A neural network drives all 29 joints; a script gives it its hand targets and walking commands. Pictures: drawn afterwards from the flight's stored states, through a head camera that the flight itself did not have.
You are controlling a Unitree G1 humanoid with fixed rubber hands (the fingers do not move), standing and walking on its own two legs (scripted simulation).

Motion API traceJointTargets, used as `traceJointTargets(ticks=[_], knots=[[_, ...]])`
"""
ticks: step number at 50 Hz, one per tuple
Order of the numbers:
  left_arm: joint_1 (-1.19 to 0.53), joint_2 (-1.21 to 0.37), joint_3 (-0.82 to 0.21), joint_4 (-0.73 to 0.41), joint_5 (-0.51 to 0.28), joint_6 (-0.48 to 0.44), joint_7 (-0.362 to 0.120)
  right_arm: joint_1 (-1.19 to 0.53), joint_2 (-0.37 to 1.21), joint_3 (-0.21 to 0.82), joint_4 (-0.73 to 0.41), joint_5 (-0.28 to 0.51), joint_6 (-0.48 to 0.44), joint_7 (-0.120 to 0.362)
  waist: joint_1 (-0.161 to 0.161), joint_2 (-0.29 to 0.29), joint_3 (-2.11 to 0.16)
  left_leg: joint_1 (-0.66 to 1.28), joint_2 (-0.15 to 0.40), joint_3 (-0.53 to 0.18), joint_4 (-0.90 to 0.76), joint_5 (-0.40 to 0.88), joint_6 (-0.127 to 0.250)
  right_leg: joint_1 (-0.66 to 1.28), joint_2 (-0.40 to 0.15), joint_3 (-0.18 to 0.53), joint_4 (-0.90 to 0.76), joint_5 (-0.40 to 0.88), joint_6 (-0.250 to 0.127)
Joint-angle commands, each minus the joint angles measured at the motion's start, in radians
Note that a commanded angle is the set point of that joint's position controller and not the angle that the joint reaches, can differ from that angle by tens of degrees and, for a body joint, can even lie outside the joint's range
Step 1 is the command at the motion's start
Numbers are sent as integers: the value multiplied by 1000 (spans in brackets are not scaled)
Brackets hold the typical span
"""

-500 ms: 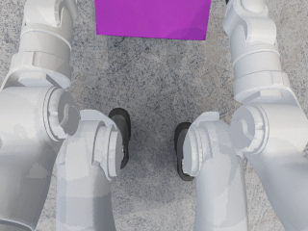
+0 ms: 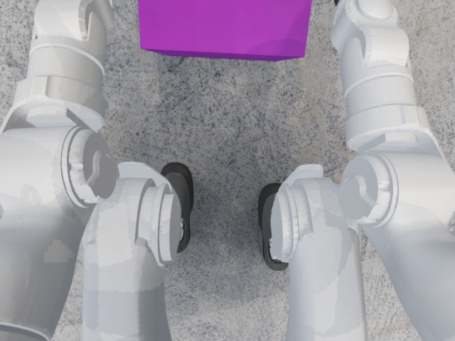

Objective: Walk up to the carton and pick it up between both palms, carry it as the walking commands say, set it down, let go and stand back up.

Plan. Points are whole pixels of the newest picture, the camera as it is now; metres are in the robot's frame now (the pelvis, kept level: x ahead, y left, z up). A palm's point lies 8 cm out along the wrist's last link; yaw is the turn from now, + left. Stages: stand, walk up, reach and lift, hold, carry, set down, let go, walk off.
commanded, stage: set down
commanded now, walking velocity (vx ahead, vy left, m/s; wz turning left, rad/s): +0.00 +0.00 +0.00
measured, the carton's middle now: out of the picture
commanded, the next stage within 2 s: none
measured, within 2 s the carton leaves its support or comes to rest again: neither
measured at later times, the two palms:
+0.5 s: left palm out of the picture +0.54 +0.19 -0.18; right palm out of the picture +0.54 -0.12 -0.18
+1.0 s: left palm out of the picture +0.54 +0.23 -0.13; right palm out of the picture +0.54 -0.14 -0.13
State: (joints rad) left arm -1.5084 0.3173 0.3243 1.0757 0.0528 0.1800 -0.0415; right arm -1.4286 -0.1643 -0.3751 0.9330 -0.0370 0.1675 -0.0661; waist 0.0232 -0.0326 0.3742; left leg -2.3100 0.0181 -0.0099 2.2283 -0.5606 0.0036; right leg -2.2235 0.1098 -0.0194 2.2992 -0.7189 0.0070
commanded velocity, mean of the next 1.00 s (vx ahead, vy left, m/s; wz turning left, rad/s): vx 0.00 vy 0.00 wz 0.00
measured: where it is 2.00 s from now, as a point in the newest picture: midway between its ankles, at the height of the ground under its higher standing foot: (226, 231)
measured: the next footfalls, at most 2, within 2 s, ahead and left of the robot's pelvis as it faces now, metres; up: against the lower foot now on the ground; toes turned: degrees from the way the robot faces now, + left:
none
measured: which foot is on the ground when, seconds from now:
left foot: down 0.00-1.00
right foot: down 0.00-1.00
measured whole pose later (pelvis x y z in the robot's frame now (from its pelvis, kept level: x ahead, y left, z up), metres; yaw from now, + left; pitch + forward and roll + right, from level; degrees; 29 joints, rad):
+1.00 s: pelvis -0.02 +0.00 +0.01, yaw +0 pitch +34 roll -1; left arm -1.55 0.46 0.12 1.20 -0.20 0.07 0.06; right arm -1.48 -0.31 -0.11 1.05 0.20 0.11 -0.14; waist 0.01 -0.03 0.40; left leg -2.28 0.00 -0.02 2.16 -0.48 0.00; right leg -2.19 0.10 -0.02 2.23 -0.64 0.02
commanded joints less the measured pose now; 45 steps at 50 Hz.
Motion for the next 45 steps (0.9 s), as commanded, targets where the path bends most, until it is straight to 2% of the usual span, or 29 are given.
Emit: traceJointTargets(ticks=[1, 11, 17, 20, 23, 25, 27, 30, 33, 39, 45], knots=[[-228, -841, -230, -9, -43, -1, -212, -318, 856, 346, 40, 40, 27, 236, 53, -37, -803, 553, -103, 19, -94, 367, 31, 246, 41, 8, -224, 372, 8], [-222, -748, -202, -10, -35, -23, -187, -298, 770, 330, 39, 33, 4, 213, 54, -35, -829, 584, -98, 16, -89, 385, 26, 264, 40, 8, -217, 389, 19], [-212, -568, -162, 0, -30, -50, -141, -254, 605, 285, 50, 26, -23, 168, 51, -31, -866, 611, -90, 20, -88, 387, 15, 299, 35, 6, -215, 398, 30], [-178, -345, -110, 17, -19, -77, -81, -195, 397, 231, 54, 16, -45, 111, 55, -25, -901, 634, -83, 26, -93, 387, 3, 343, 28, 2, -218, 402, 40], [-136, -27, -75, 36, -35, -118, 11, -160, 76, 196, 23, 38, -78, 20, 53, -16, -962, 673, -71, 30, -97, 407, -12, 389, 13, -4, -227, 418, 51], [-155, 158, -83, 46, -91, -151, 80, -184, -127, 199, 10, 88, -100, -52, 34, -14, -1038, 711, -56, 24, -91, 444, -16, 406, 0, -6, -235, 451, 54], [-214, 202, -118, 43, -154, -171, 110, -238, -179, 230, 11, 145, -113, -85, 23, -2, -1108, 752, -46, 12, -83, 475, -13, 411, -11, 1, -234, 477, 52], [-293, 226, -171, 37, -218, -183, 112, -302, -197, 280, 14, 211, -124, -90, 23, 18, -1147, 770, -30, 4, -79, 475, -7, 402, -29, 9, -230, 475, 45], [-335, 241, -203, 58, -252, -180, 103, -332, -208, 297, 52, 239, -117, -79, 19, 28, -1112, 746, -16, 2, -93, 417, -3, 386, -45, 9, -240, 424, 40], [-344, 274, -208, 136, -262, -167, 95, -339, -239, 287, 134, 242, -103, -58, 17, 30, -1042, 720, -7, -5, -126, 324, -6, 361, -56, 1, -260, 328, 34], [-337, 282, -197, 71, -261, -147, 103, -340, -260, 267, 60, 236, -92, -67, 9, 39, -1243, 838, -19, 1, -148, 381, -6, 434, -45, -26, -278, 366, 39]])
